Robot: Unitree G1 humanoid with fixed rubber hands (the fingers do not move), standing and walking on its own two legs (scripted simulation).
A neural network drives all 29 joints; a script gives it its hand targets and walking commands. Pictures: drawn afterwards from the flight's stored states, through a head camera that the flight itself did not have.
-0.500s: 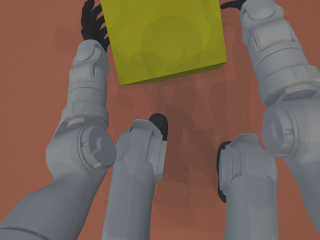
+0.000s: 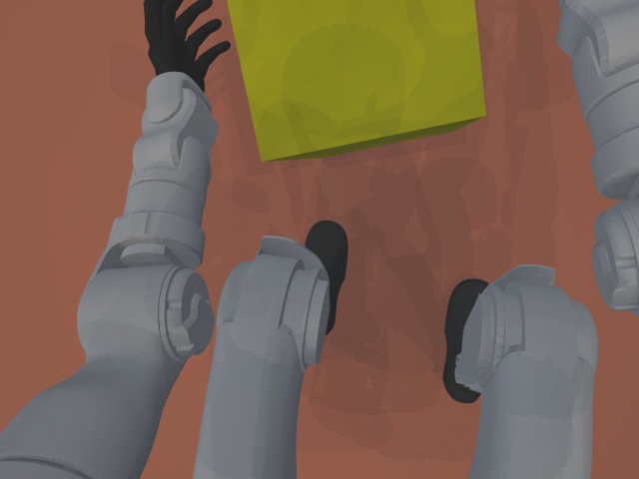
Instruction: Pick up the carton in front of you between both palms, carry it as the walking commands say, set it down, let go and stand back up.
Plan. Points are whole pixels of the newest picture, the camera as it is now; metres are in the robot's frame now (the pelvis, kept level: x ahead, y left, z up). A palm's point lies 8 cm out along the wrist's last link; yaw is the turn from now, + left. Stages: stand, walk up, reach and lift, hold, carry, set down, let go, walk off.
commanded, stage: set down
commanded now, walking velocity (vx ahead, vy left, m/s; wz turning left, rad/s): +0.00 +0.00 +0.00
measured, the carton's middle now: (363, 57) +0.52 +0.07 -0.26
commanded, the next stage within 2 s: let go in 0.88 s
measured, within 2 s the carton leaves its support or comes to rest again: neither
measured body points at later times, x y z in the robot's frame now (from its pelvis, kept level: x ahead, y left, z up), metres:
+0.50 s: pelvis +0.01 +0.00 +0.11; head +0.34 +0.00 +0.42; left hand +0.48 +0.25 +0.00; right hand +0.60 -0.12 +0.00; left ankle +0.15 +0.13 -0.35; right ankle +0.08 -0.12 -0.35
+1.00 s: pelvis +0.04 +0.00 +0.24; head +0.34 +0.00 +0.59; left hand +0.47 +0.25 +0.14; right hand +0.60 -0.13 +0.14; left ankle +0.15 +0.13 -0.35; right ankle +0.08 -0.12 -0.35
